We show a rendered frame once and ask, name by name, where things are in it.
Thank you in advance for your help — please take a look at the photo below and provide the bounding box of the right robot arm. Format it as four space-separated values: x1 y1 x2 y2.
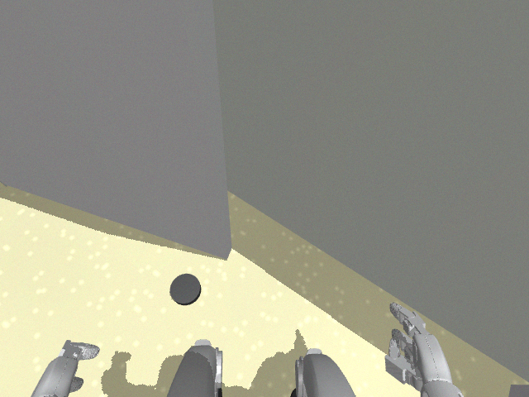
421 380 464 397

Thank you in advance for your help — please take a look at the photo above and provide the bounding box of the tin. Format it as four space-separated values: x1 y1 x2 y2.
170 274 201 305

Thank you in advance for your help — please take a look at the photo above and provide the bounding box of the right robot hand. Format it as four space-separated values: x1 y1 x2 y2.
385 303 453 393

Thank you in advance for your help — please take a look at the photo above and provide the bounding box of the left robot hand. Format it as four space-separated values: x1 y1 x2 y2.
31 340 100 397

